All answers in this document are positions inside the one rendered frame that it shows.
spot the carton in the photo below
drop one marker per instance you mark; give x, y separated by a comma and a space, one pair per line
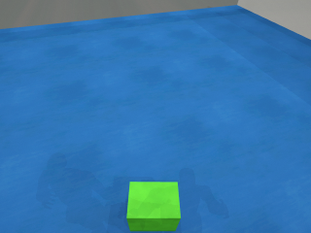
153, 206

